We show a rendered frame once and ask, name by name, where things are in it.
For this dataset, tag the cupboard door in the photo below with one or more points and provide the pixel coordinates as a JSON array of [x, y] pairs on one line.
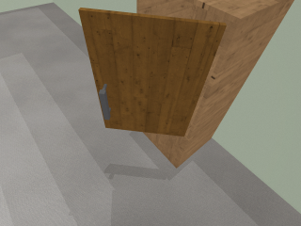
[[155, 67]]

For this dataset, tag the handle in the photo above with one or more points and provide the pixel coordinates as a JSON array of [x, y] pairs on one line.
[[104, 103]]

